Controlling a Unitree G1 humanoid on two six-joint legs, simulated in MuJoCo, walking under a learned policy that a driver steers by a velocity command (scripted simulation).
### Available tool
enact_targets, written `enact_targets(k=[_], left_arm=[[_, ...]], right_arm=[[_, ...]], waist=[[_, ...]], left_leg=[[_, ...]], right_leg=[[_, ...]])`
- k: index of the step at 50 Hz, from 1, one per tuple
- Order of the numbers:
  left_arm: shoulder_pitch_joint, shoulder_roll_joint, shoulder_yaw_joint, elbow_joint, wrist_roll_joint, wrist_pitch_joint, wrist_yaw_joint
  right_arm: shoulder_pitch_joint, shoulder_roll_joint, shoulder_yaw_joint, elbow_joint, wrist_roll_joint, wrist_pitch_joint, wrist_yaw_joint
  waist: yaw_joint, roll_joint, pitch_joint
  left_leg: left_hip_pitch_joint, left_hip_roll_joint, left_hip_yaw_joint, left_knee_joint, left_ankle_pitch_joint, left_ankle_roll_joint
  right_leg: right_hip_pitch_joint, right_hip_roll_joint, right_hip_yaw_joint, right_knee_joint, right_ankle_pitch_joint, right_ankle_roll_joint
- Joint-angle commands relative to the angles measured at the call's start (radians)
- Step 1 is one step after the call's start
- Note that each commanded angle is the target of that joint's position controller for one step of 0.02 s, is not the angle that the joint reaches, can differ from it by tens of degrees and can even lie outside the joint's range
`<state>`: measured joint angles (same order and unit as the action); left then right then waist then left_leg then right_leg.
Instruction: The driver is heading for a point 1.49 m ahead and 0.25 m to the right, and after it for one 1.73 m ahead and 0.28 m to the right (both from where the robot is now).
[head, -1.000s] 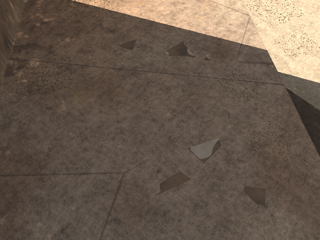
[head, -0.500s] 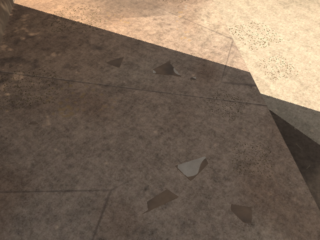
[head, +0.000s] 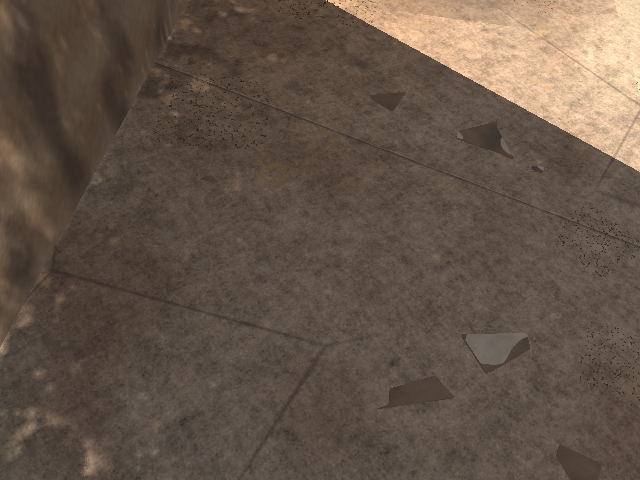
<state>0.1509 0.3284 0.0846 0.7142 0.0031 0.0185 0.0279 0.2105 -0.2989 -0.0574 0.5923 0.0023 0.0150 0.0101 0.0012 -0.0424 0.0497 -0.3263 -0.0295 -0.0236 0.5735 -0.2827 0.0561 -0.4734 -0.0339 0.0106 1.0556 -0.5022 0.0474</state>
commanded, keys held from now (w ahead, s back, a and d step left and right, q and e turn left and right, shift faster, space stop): w+q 0.04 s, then w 0.10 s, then w+e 0.86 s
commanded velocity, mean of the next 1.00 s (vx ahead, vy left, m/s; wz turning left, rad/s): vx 0.41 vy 0.00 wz -0.22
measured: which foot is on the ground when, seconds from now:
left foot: down 0.00-0.42, up 0.44-0.86, down 0.88-1.00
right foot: up 0.00-0.40, down 0.42-0.90, up 0.92-1.00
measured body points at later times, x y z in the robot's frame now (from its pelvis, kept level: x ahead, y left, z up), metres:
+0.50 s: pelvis +0.15 -0.05 +0.00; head +0.17 -0.06 +0.45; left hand +0.30 +0.23 -0.08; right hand +0.23 -0.33 -0.11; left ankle +0.03 +0.09 -0.68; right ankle +0.17 -0.14 -0.73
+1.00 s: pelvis +0.43 -0.05 +0.00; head +0.46 -0.05 +0.45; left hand +0.56 +0.22 -0.12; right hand +0.54 -0.35 -0.08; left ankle +0.52 +0.04 -0.73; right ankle +0.27 -0.13 -0.64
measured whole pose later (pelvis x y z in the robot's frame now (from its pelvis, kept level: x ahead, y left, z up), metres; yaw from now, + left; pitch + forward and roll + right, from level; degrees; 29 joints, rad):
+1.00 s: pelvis +0.43 -0.05 +0.00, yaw -18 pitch +1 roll +2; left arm 0.36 0.31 0.05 0.75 -0.03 -0.02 0.01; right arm 0.12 -0.27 -0.05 0.63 -0.01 -0.10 0.01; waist 0.04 -0.03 0.05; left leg -0.36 -0.04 0.03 0.50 -0.16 0.02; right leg -0.35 0.03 0.11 1.17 -0.42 -0.01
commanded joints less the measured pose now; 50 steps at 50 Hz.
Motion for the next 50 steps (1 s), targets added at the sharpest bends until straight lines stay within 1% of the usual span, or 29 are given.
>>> enact_targets(k=[1,3,4,8,12,15,18,20,21,22,23,24,25,26,27,28,31,35,38,41,42,43,44,45,46,47,48,49,50], left_arm=[[-0.05,0.117,0.034,-0.084,0.001,-0.031,-0.005],[-0.04,0.094,0.028,-0.074,-0.005,-0.05,-0.019],[-0.045,0.086,0.023,-0.066,-0.007,-0.059,-0.023],[-0.089,0.044,0.001,-0.056,-0.008,-0.087,-0.039],[-0.125,0.056,-0.009,-0.067,-0.026,-0.097,-0.053],[-0.134,0.061,-0.017,-0.081,-0.034,-0.105,-0.064],[-0.105,0.059,-0.024,-0.081,-0.034,-0.112,-0.074],[0.003,0.073,-0.016,-0.047,-0.03,-0.111,-0.07],[0.118,0.113,0.003,-0.019,-0.034,-0.11,-0.062],[0.232,0.225,0.031,-0.01,-0.029,-0.11,-0.055],[0.307,0.251,0.04,0.001,-0.031,-0.11,-0.063],[0.285,0.179,0.02,-0.003,-0.029,-0.111,-0.063],[0.248,0.145,0.01,-0.019,-0.02,-0.109,-0.06],[0.221,0.126,0.005,-0.032,-0.016,-0.103,-0.056],[0.198,0.111,-0.002,-0.043,-0.013,-0.097,-0.052],[0.182,0.104,-0.007,-0.048,-0.011,-0.093,-0.047],[0.175,0.122,-0.003,-0.043,-0.018,-0.088,-0.028],[0.224,0.143,0.007,-0.011,-0.027,-0.078,-0.007],[0.274,0.143,0.01,0.014,-0.038,-0.071,-0.001],[0.263,0.145,0.018,0.02,-0.038,-0.062,0.005],[0.252,0.145,0.021,0.017,-0.035,-0.058,0.004],[0.237,0.131,0.017,0.01,-0.031,-0.055,0.0],[0.218,0.096,0.003,-0.014,-0.017,-0.053,-0.007],[0.32,0.001,-0.025,-0.036,-0.012,-0.059,-0.009],[0.39,0.015,-0.035,-0.043,-0.036,-0.065,-0.011],[0.32,0.111,-0.009,-0.031,-0.053,-0.063,-0.012],[0.224,0.136,-0.003,-0.048,-0.048,-0.059,-0.012],[0.171,0.12,-0.003,-0.065,-0.034,-0.058,-0.014],[0.155,0.107,0.002,-0.072,-0.028,-0.054,-0.017]], right_arm=[[0.015,-0.164,-0.044,-0.059,0.015,-0.027,-0.02],[0.02,-0.153,-0.038,-0.061,0.0,-0.034,-0.032],[0.032,-0.148,-0.037,-0.056,-0.002,-0.04,-0.035],[0.079,-0.161,-0.039,-0.016,0.003,-0.056,-0.034],[0.115,-0.184,-0.041,0.012,0.007,-0.066,-0.017],[0.133,-0.187,-0.042,0.033,0.007,-0.07,-0.008],[0.128,-0.186,-0.042,0.048,0.012,-0.068,-0.003],[0.109,-0.175,-0.037,0.049,0.01,-0.065,-0.006],[0.091,-0.145,-0.026,0.041,0.0,-0.068,-0.01],[0.071,-0.092,-0.006,-0.018,-0.014,-0.083,-0.014],[0.062,-0.091,-0.003,-0.043,-0.017,-0.107,-0.018],[0.031,-0.147,-0.016,-0.042,0.016,-0.124,-0.009],[0.004,-0.152,-0.016,-0.039,0.025,-0.135,0.0],[-0.017,-0.141,-0.013,-0.039,0.008,-0.142,0.002],[-0.031,-0.137,-0.016,-0.042,-0.01,-0.144,0.004],[-0.031,-0.126,-0.017,-0.043,-0.019,-0.143,0.007],[-0.05,-0.092,-0.007,-0.04,-0.021,-0.132,0.009],[-0.21,-0.045,0.013,-0.069,-0.011,-0.136,0.012],[-0.274,-0.066,0.005,-0.079,0.004,-0.142,0.021],[-0.246,-0.104,-0.013,-0.069,0.009,-0.146,0.019],[-0.2,-0.122,-0.023,-0.059,0.009,-0.148,0.015],[-0.103,-0.147,-0.039,-0.036,0.006,-0.15,0.007],[0.041,-0.176,-0.053,-0.018,-0.006,-0.15,-0.001],[0.169,-0.256,-0.072,-0.003,-0.025,-0.14,-0.008],[0.179,-0.211,-0.062,0.017,-0.012,-0.132,0.004],[0.12,-0.129,-0.042,0.003,-0.003,-0.126,0.0],[0.073,-0.098,-0.034,0.003,-0.003,-0.118,-0.005],[0.038,-0.085,-0.028,0.019,-0.008,-0.115,-0.003],[0.016,-0.069,-0.023,0.029,-0.015,-0.119,-0.004]], waist=[[-0.016,0.174,-0.084],[-0.008,0.187,-0.084],[-0.016,0.18,-0.084],[-0.049,0.191,-0.065],[-0.085,0.179,-0.019],[-0.093,0.164,0.008],[-0.067,0.143,0.009],[-0.003,0.124,-0.037],[0.051,0.089,-0.099],[0.074,-0.11,-0.183],[0.097,-0.246,-0.202],[0.095,-0.148,-0.134],[0.085,-0.094,-0.078],[0.074,-0.034,-0.054],[0.055,-0.008,-0.033],[0.035,-0.025,-0.033],[0.018,-0.036,-0.025],[0.066,-0.048,-0.001],[0.08,-0.051,-0.004],[0.045,-0.075,-0.009],[0.019,-0.086,-0.03],[-0.034,-0.08,-0.096],[-0.107,-0.055,-0.235],[-0.096,0.164,-0.414],[-0.061,0.384,-0.479],[-0.074,0.237,-0.309],[-0.078,0.141,-0.185],[-0.057,0.094,-0.098],[-0.034,0.111,-0.06]], left_leg=[[0.194,0.238,-0.414,-0.34,-0.206,0.173],[0.198,0.219,-0.392,-0.373,-0.209,0.17],[0.211,0.212,-0.371,-0.378,-0.176,0.166],[0.208,0.206,-0.31,-0.377,-0.092,0.155],[0.184,0.25,-0.316,-0.389,-0.147,0.168],[0.206,0.276,-0.309,-0.389,-0.15,0.172],[0.218,0.279,-0.256,-0.356,-0.071,0.155],[0.161,0.238,-0.177,-0.254,0.089,0.115],[0.098,0.186,-0.1,-0.093,0.229,0.072],[-0.127,0.055,0.04,0.253,0.207,-0.02],[-0.402,-0.037,-0.006,0.499,-0.226,-0.072],[-0.528,0.015,-0.074,0.6,-0.223,-0.059],[-0.55,0.052,-0.071,0.61,-0.144,-0.046],[-0.543,0.076,-0.062,0.573,-0.077,-0.044],[-0.509,0.095,-0.061,0.514,-0.024,-0.051],[-0.46,0.1,-0.056,0.47,0.012,-0.062],[-0.4,0.077,-0.015,0.346,0.082,-0.108],[-0.256,0.021,0.003,0.052,0.306,-0.128],[-0.179,0.0,-0.025,-0.052,0.375,-0.114],[-0.131,0.013,-0.058,-0.095,0.304,-0.076],[-0.067,0.008,-0.047,-0.102,0.256,-0.055],[0.077,0.005,-0.023,-0.138,0.262,-0.025],[0.335,0.095,-0.089,-0.102,0.242,0.029],[0.715,0.339,-0.43,-0.094,0.116,0.153],[0.78,0.464,-0.776,-0.223,-0.081,0.226],[0.639,0.427,-0.678,-0.261,-0.191,0.187],[0.494,0.384,-0.512,-0.273,-0.127,0.152],[0.361,0.342,-0.405,-0.305,-0.005,0.142],[0.28,0.308,-0.323,-0.334,0.068,0.134]], right_leg=[[-0.221,-0.019,0.065,0.034,0.148,-0.009],[-0.199,-0.003,0.051,-0.041,0.235,-0.004],[-0.188,0.0,0.045,-0.107,0.266,-0.001],[-0.098,0.005,0.027,-0.348,0.332,0.009],[-0.067,-0.01,0.01,-0.438,0.322,-0.02],[-0.067,-0.015,0.003,-0.466,0.283,-0.061],[0.003,-0.003,-0.024,-0.521,0.28,-0.104],[0.195,0.039,-0.054,-0.569,0.307,-0.129],[0.359,0.019,0.0,-0.578,0.307,-0.157],[0.573,-0.169,0.345,-0.662,0.214,-0.269],[0.724,-0.291,0.704,-0.795,0.094,-0.381],[0.723,-0.303,0.69,-0.813,0.023,-0.375],[0.669,-0.266,0.589,-0.81,0.084,-0.351],[0.616,-0.231,0.516,-0.816,0.165,-0.333],[0.558,-0.201,0.458,-0.827,0.271,-0.319],[0.509,-0.173,0.415,-0.841,0.35,-0.311],[0.412,-0.127,0.32,-0.857,0.534,-0.308],[0.293,-0.063,0.246,-0.838,0.568,-0.255],[0.31,-0.091,0.308,-0.813,0.519,-0.237],[0.396,-0.132,0.37,-0.744,0.567,-0.207],[0.408,-0.129,0.373,-0.692,0.661,-0.195],[0.4,-0.087,0.348,-0.579,0.773,-0.172],[0.307,-0.036,0.323,-0.367,0.715,-0.144],[0.008,0.096,0.218,-0.007,0.333,-0.083],[-0.188,0.112,0.188,0.196,-0.091,-0.062],[-0.258,0.04,0.194,0.268,-0.016,-0.057],[-0.257,0.001,0.145,0.257,0.068,-0.053],[-0.236,-0.03,0.127,0.216,0.118,-0.049],[-0.205,-0.059,0.126,0.174,0.151,-0.05]])
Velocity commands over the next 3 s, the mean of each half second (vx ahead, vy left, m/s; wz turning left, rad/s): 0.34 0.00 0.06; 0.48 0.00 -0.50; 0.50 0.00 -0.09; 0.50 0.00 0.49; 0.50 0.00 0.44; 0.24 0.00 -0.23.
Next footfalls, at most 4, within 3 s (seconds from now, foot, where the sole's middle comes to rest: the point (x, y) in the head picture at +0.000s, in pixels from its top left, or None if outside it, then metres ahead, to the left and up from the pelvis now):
0.42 right None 0.21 -0.14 -0.77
0.88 left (298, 425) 0.56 0.03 -0.77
1.36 right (453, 365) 0.71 -0.32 -0.77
1.88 left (368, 244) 1.04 -0.14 -0.77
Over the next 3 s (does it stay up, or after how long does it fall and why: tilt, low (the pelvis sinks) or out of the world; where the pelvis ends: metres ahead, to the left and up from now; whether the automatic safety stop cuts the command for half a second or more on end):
stays up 1.39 -0.18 0.00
